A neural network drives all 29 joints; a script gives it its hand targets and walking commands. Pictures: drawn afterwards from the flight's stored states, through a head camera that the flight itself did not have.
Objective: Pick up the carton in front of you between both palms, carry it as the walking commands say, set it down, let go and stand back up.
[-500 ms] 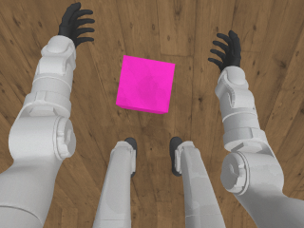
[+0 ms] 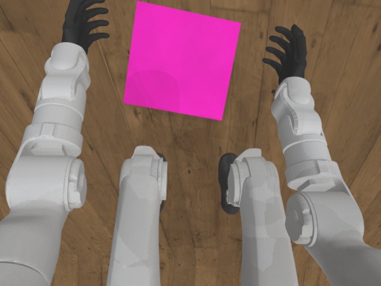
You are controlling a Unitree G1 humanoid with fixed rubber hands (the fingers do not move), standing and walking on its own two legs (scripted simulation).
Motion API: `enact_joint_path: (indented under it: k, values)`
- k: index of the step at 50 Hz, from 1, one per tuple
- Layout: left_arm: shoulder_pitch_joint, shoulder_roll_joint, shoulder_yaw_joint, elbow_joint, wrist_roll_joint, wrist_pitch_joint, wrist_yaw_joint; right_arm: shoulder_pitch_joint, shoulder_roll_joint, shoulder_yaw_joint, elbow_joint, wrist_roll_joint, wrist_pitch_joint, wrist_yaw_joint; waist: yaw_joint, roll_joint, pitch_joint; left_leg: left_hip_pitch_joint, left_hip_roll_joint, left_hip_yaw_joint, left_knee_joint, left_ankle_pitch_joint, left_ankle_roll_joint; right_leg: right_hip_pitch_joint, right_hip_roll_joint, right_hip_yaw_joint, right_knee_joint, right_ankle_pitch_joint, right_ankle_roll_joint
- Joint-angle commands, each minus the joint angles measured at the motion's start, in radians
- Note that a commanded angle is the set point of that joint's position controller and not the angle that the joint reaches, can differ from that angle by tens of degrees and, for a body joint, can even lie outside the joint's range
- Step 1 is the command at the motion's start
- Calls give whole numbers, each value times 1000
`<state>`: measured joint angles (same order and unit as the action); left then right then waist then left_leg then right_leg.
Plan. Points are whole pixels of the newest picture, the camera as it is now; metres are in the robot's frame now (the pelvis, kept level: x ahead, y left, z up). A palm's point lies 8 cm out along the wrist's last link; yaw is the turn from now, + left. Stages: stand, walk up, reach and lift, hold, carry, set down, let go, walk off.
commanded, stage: reach and lift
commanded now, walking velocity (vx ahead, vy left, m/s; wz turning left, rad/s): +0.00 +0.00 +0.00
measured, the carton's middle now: (180, 72) +0.48 +0.06 -0.34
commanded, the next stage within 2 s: none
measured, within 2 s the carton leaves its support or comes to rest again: leaves its support in 1.12 s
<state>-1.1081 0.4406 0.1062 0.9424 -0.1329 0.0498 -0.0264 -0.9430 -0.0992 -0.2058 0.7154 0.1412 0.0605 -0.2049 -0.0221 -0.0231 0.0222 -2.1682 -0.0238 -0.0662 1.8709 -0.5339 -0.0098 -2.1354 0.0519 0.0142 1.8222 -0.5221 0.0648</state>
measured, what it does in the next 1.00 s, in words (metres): lowers itself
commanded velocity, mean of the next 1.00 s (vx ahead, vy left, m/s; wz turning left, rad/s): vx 0.00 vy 0.00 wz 0.00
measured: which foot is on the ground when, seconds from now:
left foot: down 0.00-1.00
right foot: down 0.00-1.00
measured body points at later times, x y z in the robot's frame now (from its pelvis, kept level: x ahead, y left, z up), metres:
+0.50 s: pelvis -0.02 +0.00 -0.09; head +0.34 +0.05 +0.16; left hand +0.51 +0.23 -0.29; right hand +0.50 -0.15 -0.27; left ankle +0.09 +0.12 -0.43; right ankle +0.11 -0.13 -0.43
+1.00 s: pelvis -0.02 +0.00 -0.09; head +0.33 +0.05 +0.18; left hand +0.51 +0.20 -0.28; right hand +0.51 -0.10 -0.26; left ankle +0.09 +0.12 -0.43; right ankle +0.11 -0.13 -0.43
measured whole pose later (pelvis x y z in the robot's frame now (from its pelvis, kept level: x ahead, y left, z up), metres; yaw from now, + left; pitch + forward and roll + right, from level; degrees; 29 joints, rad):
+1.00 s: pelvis -0.02 +0.00 -0.09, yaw +0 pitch +39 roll -3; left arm -1.47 0.39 -0.08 1.30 -0.21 -0.01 0.06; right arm -1.37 -0.13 -0.19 1.16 0.21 -0.04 -0.24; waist 0.00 -0.07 0.27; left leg -2.30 -0.01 -0.06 2.15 -0.53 -0.01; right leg -2.28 0.09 0.03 2.11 -0.52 0.09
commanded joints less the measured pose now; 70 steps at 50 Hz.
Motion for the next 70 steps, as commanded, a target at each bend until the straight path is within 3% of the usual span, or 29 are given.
enact_joint_path:
  k: [1,8,11,15,19,22,26,32,39,42,45,50,53,56,64,67,70]
  values:
    - [-283,156,5,-86,-26,-11,-2,-211,-81,11,-104,14,-1,-17,21,122,-1135,671,4,69,-119,330,-5,546,33,-104,-50,292,23]
    - [-410,170,-34,106,-45,-26,2,-374,-97,1,80,16,-12,-16,14,82,-883,466,35,50,-31,144,2,460,10,-97,43,148,24]
    - [-456,182,-59,171,-58,-42,11,-430,-115,5,157,28,-30,-11,13,81,-836,438,45,34,6,133,4,436,4,-93,87,144,24]
    - [-500,204,-98,190,-73,-71,30,-442,-99,49,276,94,-54,5,36,103,-841,465,56,19,49,175,10,412,5,-88,145,180,21]
    - [-541,196,-134,150,-88,-88,52,-473,-106,97,308,175,-78,19,67,155,-903,569,62,12,85,261,9,354,14,-91,188,220,14]
    - [-572,178,-138,112,-101,-87,68,-513,-140,121,293,196,-87,25,85,153,-920,609,54,15,100,298,6,316,20,-96,207,225,12]
    - [-527,136,-141,116,-104,-78,75,-484,-142,128,277,190,-91,21,70,138,-956,684,41,16,117,348,4,294,29,-106,205,240,13]
    - [-474,90,-121,189,-84,-76,62,-456,-134,83,317,129,-93,17,36,106,-816,527,33,18,102,279,1,280,33,-100,192,215,17]
    - [-527,47,-149,195,-89,-90,61,-514,-71,107,302,125,-101,13,45,91,-805,461,29,29,88,247,7,340,40,-86,176,225,16]
    - [-564,-56,-196,208,-102,-94,59,-553,8,130,311,132,-110,12,42,82,-803,451,20,31,76,231,10,361,53,-83,168,221,12]
    - [-584,-106,-199,225,-84,-94,59,-556,40,99,344,90,-113,7,29,85,-779,431,10,32,67,204,8,370,64,-87,165,208,8]
    - [-822,-672,-308,173,-72,-65,-53,-823,569,157,321,14,-81,132,23,88,-795,401,-32,40,91,211,13,332,108,-92,201,208,-3]
    - [-825,-816,-270,144,-39,-42,-96,-882,720,151,286,-32,-48,186,45,51,-794,390,-54,62,101,217,20,311,127,-116,216,196,-5]
    - [-821,-917,-278,88,-47,-26,-110,-899,835,179,223,-17,-30,211,63,35,-871,452,-64,79,113,269,22,321,141,-130,226,231,-4]
    - [-751,-1130,-366,-200,-57,39,-89,-892,1029,347,-46,37,41,221,114,90,-1303,767,-91,128,101,438,3,456,164,-142,204,320,0]
    - [-688,-1205,-386,-321,-36,92,-88,-898,1035,404,-177,26,79,221,95,105,-1395,827,-108,143,61,401,-6,491,165,-149,160,276,-2]
    - [-627,-1269,-367,-320,5,149,-106,-839,1050,380,-162,-28,125,228,58,110,-1257,742,-116,139,-13,242,-9,447,160,-146,89,149,-13]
